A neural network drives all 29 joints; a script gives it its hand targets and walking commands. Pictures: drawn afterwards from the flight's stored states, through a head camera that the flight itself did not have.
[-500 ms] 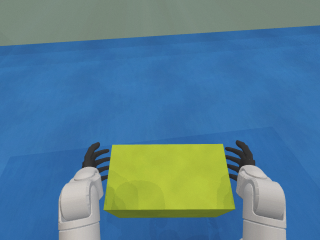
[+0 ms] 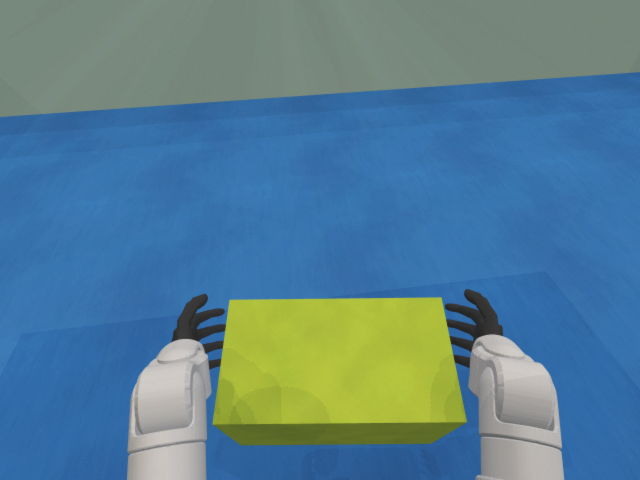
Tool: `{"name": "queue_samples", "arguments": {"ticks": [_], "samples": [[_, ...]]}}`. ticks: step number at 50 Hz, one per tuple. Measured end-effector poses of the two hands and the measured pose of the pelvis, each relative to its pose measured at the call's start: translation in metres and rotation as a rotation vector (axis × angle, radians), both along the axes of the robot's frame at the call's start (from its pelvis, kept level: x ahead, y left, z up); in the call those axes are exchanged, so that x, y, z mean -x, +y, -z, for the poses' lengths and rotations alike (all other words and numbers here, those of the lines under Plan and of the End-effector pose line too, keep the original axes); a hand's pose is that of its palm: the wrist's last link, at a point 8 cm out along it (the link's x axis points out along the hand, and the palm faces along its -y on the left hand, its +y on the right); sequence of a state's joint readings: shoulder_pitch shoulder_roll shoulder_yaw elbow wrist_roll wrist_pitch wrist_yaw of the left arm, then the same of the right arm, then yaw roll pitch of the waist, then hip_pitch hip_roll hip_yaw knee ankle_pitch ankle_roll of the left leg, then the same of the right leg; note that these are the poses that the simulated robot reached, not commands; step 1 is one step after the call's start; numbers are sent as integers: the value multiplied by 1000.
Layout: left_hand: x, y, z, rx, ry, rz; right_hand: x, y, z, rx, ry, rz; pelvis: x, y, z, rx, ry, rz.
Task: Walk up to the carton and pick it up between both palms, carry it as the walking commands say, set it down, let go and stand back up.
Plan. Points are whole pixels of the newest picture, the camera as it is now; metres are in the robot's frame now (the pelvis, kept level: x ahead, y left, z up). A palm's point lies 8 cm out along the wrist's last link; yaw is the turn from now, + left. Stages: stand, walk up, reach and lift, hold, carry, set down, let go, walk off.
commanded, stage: carry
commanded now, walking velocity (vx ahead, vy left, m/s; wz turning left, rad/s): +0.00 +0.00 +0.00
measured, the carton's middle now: (335, 375) +0.29 -0.01 -0.02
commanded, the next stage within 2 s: none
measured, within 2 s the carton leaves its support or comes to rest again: neither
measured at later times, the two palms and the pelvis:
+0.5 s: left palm (193, 379) +0.25 +0.16 +0.05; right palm (489, 372) +0.25 -0.19 +0.05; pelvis -0.02 -0.01 +0.00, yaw +0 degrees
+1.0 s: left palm (193, 380) +0.25 +0.16 +0.05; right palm (492, 371) +0.25 -0.19 +0.05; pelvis -0.02 -0.01 +0.00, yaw +0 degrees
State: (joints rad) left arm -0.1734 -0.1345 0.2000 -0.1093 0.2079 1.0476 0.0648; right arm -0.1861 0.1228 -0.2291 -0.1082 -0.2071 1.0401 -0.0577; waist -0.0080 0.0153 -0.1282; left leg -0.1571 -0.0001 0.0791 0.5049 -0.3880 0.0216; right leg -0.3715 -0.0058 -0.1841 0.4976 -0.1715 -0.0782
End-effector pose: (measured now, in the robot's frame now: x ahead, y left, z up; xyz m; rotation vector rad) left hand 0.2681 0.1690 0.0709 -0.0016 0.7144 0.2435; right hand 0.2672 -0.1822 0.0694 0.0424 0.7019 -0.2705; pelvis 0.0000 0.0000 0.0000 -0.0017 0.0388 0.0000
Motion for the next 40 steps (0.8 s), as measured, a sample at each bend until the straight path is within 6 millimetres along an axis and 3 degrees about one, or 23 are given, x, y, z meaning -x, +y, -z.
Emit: {"name": "queue_samples", "arguments": {"ticks": [13, 40], "samples": [[8, -3, 23, -17, -14, 15, 7, -4, 24, 25, -14, -27, 11, -6, 1, -4, 11, -1], [23, -6, 25, -23, -51, 11, 18, -6, 24, 30, -55, -37, 23, -9, 2, -8, 7, 2]]}}
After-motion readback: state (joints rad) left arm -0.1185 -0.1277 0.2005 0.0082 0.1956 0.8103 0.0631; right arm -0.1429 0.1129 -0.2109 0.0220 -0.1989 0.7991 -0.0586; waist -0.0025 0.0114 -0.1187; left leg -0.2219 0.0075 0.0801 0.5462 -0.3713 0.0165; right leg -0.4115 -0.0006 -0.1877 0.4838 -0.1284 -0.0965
